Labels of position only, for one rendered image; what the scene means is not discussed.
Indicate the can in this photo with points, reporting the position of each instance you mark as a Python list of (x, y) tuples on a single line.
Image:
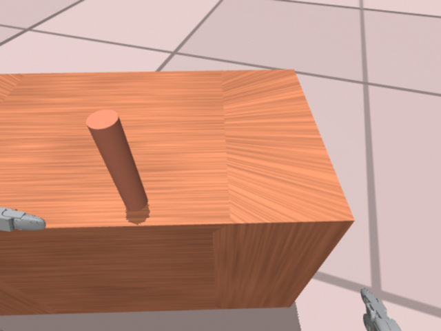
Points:
[(107, 132)]

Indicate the right robot hand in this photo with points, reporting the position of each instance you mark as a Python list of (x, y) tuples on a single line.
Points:
[(376, 318)]

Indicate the left robot hand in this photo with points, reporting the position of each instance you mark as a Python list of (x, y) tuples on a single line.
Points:
[(12, 219)]

